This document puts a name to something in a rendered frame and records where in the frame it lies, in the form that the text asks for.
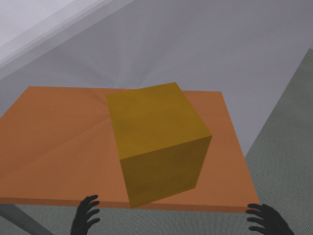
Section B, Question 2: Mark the table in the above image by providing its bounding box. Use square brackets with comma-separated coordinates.
[0, 86, 260, 235]

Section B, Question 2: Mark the robot right hand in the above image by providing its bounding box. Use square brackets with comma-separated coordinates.
[246, 204, 294, 235]

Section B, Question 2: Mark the carton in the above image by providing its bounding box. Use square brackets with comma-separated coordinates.
[106, 82, 212, 210]

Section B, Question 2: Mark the robot left hand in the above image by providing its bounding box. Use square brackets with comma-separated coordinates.
[70, 195, 100, 235]

